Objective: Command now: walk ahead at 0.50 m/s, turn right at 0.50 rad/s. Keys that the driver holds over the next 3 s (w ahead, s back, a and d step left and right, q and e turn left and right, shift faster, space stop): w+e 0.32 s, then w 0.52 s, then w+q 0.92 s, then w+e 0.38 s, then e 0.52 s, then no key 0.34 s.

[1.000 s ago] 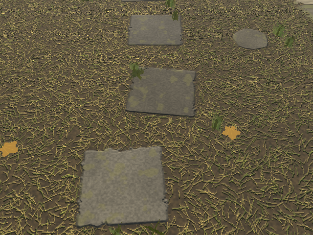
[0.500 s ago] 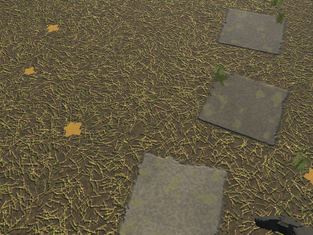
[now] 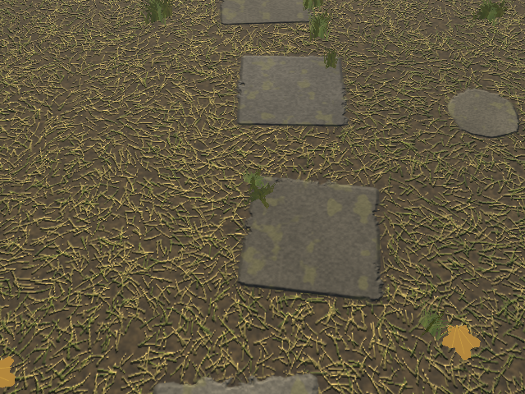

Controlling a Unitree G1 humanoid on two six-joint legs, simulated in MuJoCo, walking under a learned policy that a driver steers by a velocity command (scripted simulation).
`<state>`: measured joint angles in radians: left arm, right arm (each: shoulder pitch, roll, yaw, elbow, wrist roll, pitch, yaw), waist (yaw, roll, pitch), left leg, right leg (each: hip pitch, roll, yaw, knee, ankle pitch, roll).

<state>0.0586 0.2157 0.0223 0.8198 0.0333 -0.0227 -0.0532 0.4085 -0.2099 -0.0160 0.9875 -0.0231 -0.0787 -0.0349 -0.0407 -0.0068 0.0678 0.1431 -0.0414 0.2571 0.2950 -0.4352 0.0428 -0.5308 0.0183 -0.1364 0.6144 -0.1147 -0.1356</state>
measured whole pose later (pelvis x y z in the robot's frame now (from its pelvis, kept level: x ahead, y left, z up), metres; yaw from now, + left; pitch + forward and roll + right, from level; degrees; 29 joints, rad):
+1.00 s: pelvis +0.54 -0.05 +0.02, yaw -16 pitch +1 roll +2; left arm 0.02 0.22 0.00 0.79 0.03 -0.04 -0.04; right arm 0.47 -0.21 -0.03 0.97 -0.01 -0.08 0.01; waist -0.09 -0.04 0.04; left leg 0.03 -0.07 0.02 0.24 -0.29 0.05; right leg -0.55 -0.05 -0.02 0.60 -0.08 -0.02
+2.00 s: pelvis +1.04 -0.06 +0.02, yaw +11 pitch +0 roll +1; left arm 0.15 0.25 0.04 0.80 0.03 -0.01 -0.03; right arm 0.38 -0.24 -0.05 0.89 -0.01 -0.07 0.01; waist -0.04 -0.05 0.04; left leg 0.05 -0.14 -0.01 0.17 -0.23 0.12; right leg -0.66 -0.10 -0.02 0.77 -0.02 -0.01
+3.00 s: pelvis +1.33 -0.02 +0.02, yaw -17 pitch +0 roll -2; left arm 0.19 0.31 0.06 0.82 0.01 0.07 0.01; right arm 0.21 -0.25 0.01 0.78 -0.02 0.00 -0.03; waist -0.01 -0.04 0.06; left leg -0.23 -0.02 -0.03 0.41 -0.18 0.04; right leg -0.30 0.09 0.13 0.84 -0.47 0.04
